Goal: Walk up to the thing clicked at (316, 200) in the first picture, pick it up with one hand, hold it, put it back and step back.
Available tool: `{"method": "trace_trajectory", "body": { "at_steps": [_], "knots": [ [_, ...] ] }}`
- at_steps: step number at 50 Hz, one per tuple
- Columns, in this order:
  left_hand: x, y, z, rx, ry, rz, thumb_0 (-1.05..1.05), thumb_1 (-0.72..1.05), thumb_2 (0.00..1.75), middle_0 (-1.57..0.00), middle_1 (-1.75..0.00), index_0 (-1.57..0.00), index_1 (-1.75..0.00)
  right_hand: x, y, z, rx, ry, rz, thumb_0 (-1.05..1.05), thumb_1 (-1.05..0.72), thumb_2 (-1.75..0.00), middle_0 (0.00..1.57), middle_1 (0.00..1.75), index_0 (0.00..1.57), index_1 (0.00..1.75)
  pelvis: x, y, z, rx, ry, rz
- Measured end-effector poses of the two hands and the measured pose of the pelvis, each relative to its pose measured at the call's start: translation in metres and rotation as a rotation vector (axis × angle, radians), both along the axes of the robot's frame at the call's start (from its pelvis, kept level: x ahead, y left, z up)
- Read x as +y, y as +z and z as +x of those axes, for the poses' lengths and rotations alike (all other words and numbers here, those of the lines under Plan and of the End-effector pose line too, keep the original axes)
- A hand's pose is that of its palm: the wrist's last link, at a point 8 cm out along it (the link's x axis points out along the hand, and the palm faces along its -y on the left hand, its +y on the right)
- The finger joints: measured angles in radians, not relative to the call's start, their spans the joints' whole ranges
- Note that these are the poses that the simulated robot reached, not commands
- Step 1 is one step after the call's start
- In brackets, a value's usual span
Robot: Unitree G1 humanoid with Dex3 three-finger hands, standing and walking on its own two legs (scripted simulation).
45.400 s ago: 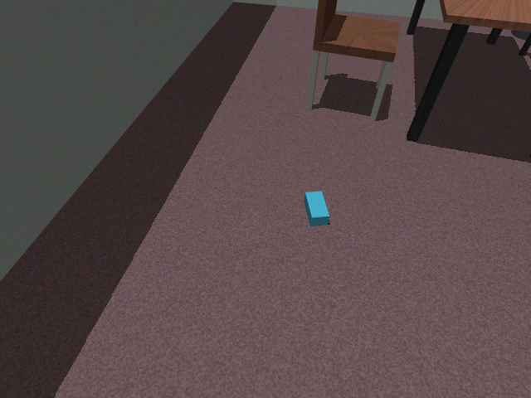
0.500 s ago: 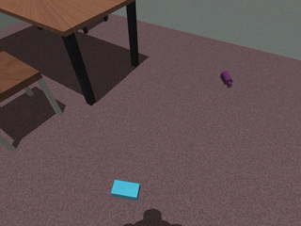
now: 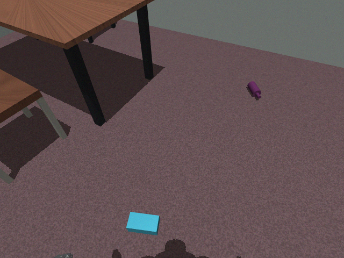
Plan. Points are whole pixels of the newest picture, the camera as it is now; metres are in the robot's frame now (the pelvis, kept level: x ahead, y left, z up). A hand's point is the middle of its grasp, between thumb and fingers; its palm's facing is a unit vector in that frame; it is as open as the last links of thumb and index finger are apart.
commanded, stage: walk up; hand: left
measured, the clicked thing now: (143, 223) +0.43 +0.18 -0.74
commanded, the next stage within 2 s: none
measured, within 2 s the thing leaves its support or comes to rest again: neither
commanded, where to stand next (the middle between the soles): +0.03 -0.04 m, yaw -4 degrees
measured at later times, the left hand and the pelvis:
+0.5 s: hand out of the picture +0.05 +0.30 -0.18, palm faces -0.05 -0.92 -0.39, open 7.4 cm; pelvis -0.11 +0.04 -0.02, yaw +0 degrees
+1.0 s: hand out of the picture -0.06 +0.25 -0.12, palm faces -0.07 -0.89 -0.45, open 7.4 cm; pelvis -0.10 -0.03 +0.00, yaw -5 degrees
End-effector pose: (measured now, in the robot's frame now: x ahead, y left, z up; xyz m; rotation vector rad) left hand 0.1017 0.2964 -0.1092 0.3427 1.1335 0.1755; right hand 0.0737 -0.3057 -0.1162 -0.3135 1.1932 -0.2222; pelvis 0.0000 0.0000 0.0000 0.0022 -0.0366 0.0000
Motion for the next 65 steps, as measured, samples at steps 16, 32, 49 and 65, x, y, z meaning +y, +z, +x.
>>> {"method": "trace_trajectory", "body": {
  "at_steps": [16, 32, 49, 65],
  "knots": [
    [0.020, -0.012, -0.021, 0.013, -0.031, 0.035, 0.00, 0.90, 0.89, -0.20, -0.30, -0.20, -0.30, -0.002, 0.000, -0.037, 0.046, -0.020, -0.055, 0.00, -0.90, -0.90, 0.20, 0.30, 0.21, 0.30, 0.017, -0.006, -0.061, 0.003, 0.005, 0.021],
    [0.048, -0.021, -0.120, 0.118, -0.040, 0.014, 0.01, 0.90, 0.89, -0.20, -0.30, -0.20, -0.30, 0.013, 0.015, -0.163, 0.029, -0.075, -0.099, 0.00, -0.90, -0.90, 0.20, 0.30, 0.21, 0.30, 0.025, -0.009, -0.120, 0.001, -0.066, 0.005],
    [-0.011, 0.029, -0.161, 0.045, -0.024, 0.093, 0.01, 0.90, 0.89, -0.20, -0.30, -0.21, -0.30, -0.070, 0.006, -0.172, -0.009, -0.099, -0.023, 0.00, -0.90, -0.90, 0.20, 0.30, 0.21, 0.30, -0.034, 0.003, -0.105, -0.047, -0.094, -0.014],
    [0.008, -0.006, -0.099, 0.040, 0.023, 0.083, 0.01, 0.90, 0.89, -0.20, -0.30, -0.20, -0.30, -0.003, -0.014, -0.069, 0.009, 0.050, 0.033, 0.00, -0.90, -0.90, 0.20, 0.30, 0.21, 0.30, -0.011, -0.014, -0.071, -0.023, -0.017, 0.006]
  ]
}}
